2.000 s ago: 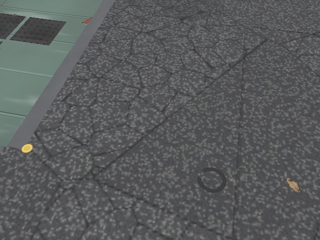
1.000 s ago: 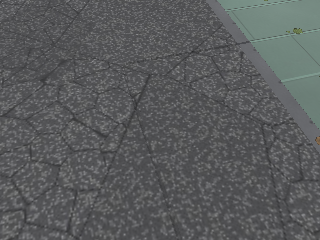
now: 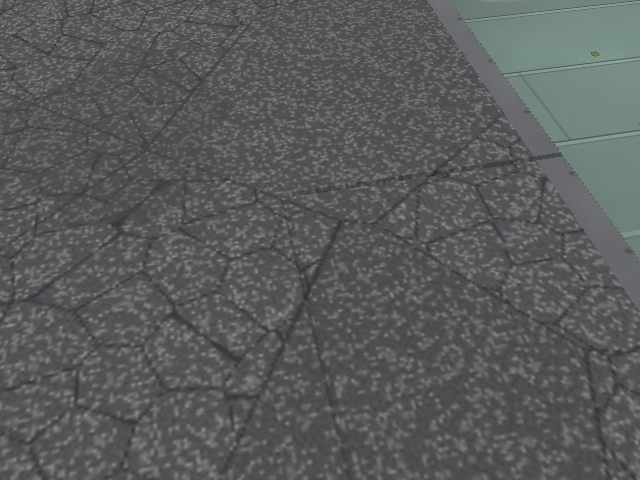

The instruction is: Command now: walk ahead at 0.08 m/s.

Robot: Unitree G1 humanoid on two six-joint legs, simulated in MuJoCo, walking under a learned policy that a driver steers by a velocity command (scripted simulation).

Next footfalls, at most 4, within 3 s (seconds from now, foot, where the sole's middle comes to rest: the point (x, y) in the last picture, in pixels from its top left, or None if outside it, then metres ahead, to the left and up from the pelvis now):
0.66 left None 0.42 0.12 -0.77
1.22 right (389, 390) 0.72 -0.13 -0.77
1.78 left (264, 303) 0.96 0.17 -0.77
2.26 right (278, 203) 1.32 0.15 -0.77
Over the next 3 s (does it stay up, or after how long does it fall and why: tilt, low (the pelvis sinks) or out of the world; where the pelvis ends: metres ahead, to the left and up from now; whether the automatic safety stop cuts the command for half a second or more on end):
stays up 1.40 0.41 0.01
